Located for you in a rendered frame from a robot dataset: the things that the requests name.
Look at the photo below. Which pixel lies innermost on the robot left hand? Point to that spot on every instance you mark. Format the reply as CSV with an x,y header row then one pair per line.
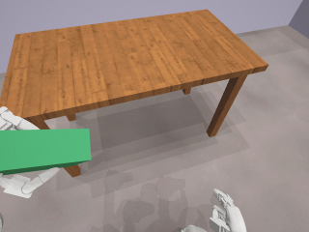
x,y
19,185

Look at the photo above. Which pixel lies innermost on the sponge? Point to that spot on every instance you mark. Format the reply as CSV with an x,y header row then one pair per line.
x,y
24,151

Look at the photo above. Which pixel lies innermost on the table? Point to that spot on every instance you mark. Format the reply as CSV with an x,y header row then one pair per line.
x,y
60,72

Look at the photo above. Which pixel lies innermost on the robot right hand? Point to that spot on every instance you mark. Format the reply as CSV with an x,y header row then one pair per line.
x,y
230,220

